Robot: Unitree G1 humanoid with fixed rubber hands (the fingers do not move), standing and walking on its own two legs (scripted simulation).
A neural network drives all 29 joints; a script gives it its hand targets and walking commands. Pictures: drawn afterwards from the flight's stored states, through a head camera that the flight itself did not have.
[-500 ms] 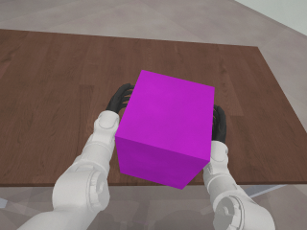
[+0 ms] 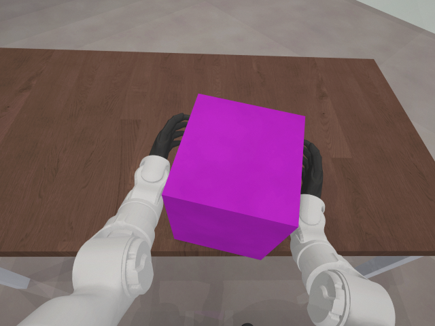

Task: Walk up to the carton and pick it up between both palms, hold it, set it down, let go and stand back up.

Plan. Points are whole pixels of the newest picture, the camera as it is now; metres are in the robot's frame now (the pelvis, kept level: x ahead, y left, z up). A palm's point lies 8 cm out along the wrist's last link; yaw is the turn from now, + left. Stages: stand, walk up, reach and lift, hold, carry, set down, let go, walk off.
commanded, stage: reach and lift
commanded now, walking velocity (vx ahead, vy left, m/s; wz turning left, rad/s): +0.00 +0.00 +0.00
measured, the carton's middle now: (232, 184) +0.38 -0.04 +0.00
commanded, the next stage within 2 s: none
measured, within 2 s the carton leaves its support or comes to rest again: neither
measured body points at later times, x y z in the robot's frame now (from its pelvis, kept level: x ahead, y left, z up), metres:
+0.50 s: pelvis +0.02 +0.00 +0.00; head +0.03 +0.03 +0.45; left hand +0.45 +0.12 +0.10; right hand +0.40 -0.17 +0.10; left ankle +0.01 +0.11 -0.75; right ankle +0.03 -0.14 -0.75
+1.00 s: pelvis +0.00 -0.01 +0.00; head -0.03 +0.02 +0.45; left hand +0.39 +0.12 +0.16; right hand +0.37 -0.17 +0.15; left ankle +0.01 +0.11 -0.75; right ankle +0.03 -0.14 -0.75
